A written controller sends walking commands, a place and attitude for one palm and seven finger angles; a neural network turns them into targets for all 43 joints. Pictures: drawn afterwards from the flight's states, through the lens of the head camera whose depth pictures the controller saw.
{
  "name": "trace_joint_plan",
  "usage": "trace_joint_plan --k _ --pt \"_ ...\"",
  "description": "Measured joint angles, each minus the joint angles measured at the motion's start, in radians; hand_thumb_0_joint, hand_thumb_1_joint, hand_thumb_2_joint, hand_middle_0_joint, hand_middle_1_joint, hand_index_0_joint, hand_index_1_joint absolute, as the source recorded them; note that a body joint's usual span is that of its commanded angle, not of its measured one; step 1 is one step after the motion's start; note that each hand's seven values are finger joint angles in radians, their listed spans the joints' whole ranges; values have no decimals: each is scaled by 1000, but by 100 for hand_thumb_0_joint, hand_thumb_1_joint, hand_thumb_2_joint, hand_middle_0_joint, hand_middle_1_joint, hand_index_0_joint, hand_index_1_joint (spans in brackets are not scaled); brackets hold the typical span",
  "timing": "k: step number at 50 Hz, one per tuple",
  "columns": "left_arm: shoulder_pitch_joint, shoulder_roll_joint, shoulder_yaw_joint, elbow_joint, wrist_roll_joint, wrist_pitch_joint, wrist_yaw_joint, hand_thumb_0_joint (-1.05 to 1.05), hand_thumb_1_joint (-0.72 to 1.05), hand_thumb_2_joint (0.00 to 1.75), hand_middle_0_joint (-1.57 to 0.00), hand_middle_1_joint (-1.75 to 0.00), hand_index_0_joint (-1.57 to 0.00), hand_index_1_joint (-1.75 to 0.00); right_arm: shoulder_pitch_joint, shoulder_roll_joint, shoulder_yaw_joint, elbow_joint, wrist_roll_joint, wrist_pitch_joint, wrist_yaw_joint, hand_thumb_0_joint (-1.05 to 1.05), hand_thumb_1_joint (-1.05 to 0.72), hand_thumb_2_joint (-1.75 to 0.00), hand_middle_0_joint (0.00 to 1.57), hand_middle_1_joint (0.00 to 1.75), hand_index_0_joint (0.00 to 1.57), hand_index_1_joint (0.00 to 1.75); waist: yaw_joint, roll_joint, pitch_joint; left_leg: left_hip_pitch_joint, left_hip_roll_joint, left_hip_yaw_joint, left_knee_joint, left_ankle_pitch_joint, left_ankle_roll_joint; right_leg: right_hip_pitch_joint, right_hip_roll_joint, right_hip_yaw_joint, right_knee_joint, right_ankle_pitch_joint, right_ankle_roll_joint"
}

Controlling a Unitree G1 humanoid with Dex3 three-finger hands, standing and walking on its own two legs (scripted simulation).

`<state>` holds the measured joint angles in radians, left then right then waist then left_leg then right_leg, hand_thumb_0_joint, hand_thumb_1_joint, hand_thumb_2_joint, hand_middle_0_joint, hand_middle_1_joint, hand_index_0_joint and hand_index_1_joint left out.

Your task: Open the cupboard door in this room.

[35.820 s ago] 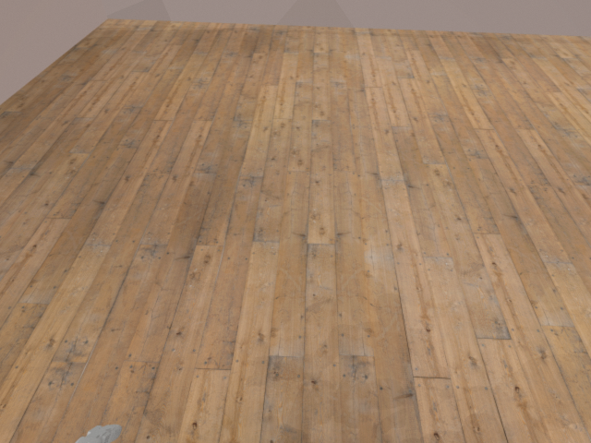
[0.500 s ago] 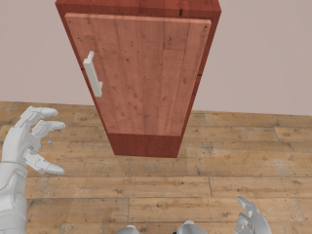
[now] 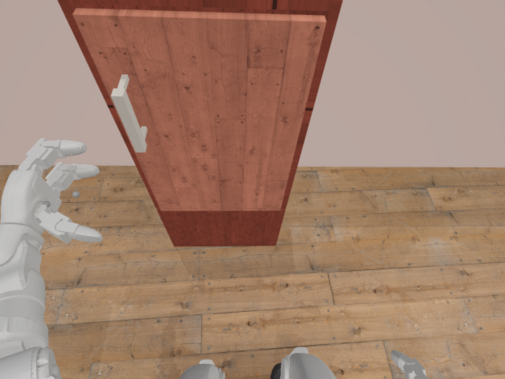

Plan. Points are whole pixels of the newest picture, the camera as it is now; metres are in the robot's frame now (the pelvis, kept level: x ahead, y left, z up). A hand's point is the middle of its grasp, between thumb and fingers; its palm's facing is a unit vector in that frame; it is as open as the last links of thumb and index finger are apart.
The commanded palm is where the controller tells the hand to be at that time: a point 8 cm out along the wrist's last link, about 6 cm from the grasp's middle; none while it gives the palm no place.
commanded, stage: move the hooked fingers beside the handle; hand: left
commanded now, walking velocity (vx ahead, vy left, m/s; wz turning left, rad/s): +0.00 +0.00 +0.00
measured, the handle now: (132, 115) +0.55 +0.24 +0.05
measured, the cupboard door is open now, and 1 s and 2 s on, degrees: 0 0 0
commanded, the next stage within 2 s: slide the fingers in behind the handle in 1.72 s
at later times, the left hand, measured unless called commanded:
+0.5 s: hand (79, 160) +0.43 +0.30 +0.06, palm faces +0.03 -1.00 -0.02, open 14.0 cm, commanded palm +0.42 +0.34 +0.05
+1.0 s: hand (90, 127) +0.51 +0.30 +0.06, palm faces +0.03 -1.00 -0.04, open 14.0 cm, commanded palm +0.49 +0.34 +0.05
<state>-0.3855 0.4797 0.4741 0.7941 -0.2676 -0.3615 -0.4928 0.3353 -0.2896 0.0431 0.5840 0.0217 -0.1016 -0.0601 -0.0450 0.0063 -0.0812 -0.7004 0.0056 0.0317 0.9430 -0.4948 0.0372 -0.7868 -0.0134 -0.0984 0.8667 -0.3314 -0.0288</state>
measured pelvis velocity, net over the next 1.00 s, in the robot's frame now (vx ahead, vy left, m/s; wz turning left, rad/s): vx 0.00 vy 0.02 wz -0.04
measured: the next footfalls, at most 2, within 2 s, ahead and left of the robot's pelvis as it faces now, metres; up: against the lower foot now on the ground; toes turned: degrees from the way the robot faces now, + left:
none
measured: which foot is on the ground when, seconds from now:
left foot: down 0.00-1.00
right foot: down 0.00-1.00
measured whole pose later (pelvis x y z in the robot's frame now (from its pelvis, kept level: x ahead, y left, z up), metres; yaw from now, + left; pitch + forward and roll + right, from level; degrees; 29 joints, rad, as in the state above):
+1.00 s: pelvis +0.00 +0.02 -0.02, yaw -2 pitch +24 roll -4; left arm -0.90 0.81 0.58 1.24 -0.10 -0.37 -0.51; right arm 0.41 -0.30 0.07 0.57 -0.02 0.09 -0.03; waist -0.19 0.01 -0.07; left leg -0.95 0.03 0.02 1.06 -0.53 0.05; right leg -1.01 0.01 -0.11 0.91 -0.32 -0.01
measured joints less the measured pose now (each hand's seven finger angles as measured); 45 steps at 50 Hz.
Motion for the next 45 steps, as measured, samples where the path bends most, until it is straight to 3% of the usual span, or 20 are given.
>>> trace_joint_plan --k 10,18,25,45 --pt "-134 53 25 140 36 -22 -8 -1 -50 30 -30 -120 -30 -120 3 -2 2 4 -5 37 3 1 -90 -89 20 30 20 30 -24 -7 -2 -48 6 2 24 -4 1 -46 5 2 14 4 0" --pt "-240 135 73 271 65 -42 -30 -1 -50 30 -30 -120 -30 -120 8 -7 7 1 -10 73 6 1 -90 -89 20 30 20 30 -47 -14 0 -102 15 1 57 -13 2 -96 13 0 32 5 -1" --pt "-317 179 66 328 72 -41 -54 -1 -50 30 -30 -120 -30 -120 24 -11 7 12 -11 106 7 1 -90 -89 20 30 20 30 -60 -15 3 -143 16 -5 76 -17 6 -128 13 -6 38 7 3" --pt "-495 298 106 442 159 -9 -7 -1 -50 30 -30 -120 -30 -120 58 -8 29 -9 -33 173 22 0 -90 -89 20 30 20 30 -134 2 7 -233 25 -6 113 -35 17 -207 22 -6 46 9 14"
